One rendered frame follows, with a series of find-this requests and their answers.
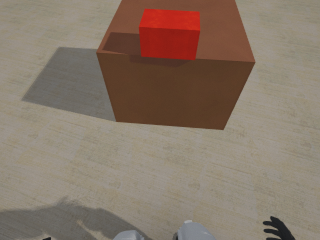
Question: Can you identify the robot right thigh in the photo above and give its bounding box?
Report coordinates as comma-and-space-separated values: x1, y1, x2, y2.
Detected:
177, 222, 216, 240

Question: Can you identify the right robot hand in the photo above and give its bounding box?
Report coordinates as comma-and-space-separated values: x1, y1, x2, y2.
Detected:
262, 216, 296, 240

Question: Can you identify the pedestal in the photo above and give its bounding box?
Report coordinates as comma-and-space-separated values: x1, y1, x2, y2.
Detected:
96, 0, 256, 130

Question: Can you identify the carton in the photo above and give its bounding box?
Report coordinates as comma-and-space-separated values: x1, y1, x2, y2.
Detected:
139, 8, 200, 60

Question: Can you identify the robot left thigh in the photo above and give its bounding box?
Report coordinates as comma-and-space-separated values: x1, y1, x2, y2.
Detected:
113, 230, 145, 240

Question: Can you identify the robot thigh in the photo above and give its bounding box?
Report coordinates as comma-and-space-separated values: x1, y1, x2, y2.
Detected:
177, 222, 216, 240
113, 230, 145, 240

